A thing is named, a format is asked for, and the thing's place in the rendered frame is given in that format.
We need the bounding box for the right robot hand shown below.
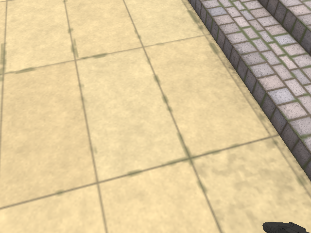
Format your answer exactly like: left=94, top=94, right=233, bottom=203
left=262, top=221, right=309, bottom=233

